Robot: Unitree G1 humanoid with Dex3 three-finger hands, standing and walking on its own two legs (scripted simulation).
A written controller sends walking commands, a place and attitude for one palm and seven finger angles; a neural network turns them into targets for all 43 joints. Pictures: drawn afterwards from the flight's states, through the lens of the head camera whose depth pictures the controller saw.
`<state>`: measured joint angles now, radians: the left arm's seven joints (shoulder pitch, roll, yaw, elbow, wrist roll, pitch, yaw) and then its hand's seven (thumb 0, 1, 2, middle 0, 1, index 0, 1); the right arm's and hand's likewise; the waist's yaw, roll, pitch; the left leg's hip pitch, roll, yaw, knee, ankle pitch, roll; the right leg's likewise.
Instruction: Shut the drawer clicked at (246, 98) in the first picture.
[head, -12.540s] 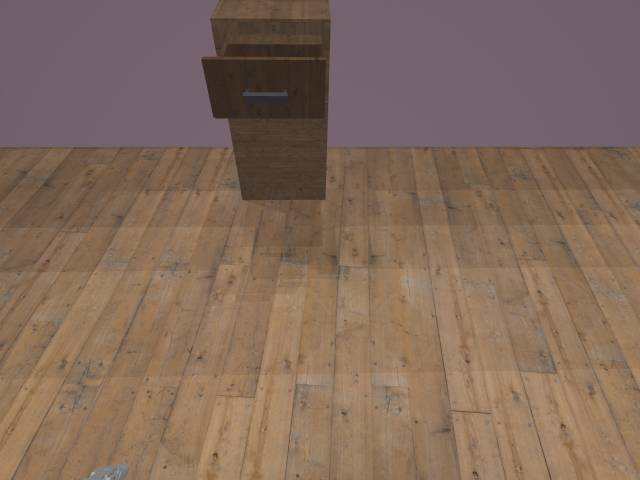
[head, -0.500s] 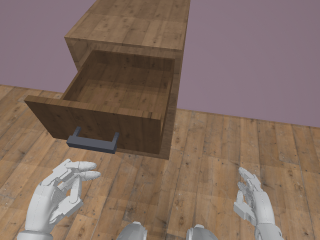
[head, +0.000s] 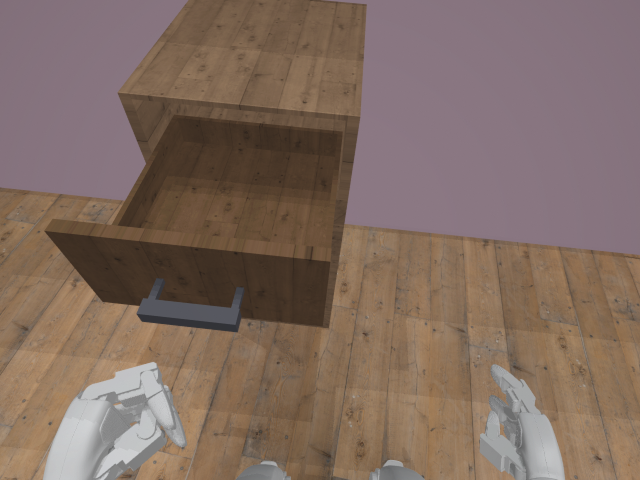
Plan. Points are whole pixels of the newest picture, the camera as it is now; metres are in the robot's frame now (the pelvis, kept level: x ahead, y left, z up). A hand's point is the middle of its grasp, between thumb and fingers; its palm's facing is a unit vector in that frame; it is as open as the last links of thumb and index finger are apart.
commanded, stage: raise the hand and make a fist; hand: left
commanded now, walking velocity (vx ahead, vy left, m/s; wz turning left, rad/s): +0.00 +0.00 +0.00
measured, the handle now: (194, 302) +0.34 +0.20 +0.00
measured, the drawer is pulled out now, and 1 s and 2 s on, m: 0.28 0.28 0.28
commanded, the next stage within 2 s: bring the fist close to the handle in 0.80 s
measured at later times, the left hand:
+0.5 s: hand (134, 428) +0.16 +0.18 +0.09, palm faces +0.01 -1.00 -0.07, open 3.2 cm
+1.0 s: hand (143, 443) +0.15 +0.18 +0.08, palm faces +0.02 -1.00 -0.08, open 3.3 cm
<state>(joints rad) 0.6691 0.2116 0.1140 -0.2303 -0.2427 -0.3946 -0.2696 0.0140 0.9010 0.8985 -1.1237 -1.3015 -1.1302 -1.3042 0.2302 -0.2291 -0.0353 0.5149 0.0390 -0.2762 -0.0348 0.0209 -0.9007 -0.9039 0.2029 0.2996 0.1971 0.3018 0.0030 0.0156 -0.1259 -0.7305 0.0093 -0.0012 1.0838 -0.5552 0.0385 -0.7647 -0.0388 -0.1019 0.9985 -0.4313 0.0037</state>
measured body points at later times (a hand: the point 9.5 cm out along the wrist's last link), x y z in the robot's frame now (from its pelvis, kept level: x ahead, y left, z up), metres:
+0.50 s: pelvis +0.01 +0.01 +0.01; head +0.04 +0.02 +0.46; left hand +0.15 +0.24 +0.10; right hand +0.21 -0.20 -0.04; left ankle -0.01 +0.09 -0.67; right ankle +0.04 -0.13 -0.67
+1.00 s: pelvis +0.01 -0.01 +0.01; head +0.03 -0.01 +0.46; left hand +0.14 +0.23 +0.09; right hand +0.21 -0.23 -0.04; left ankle -0.01 +0.09 -0.67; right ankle +0.04 -0.13 -0.67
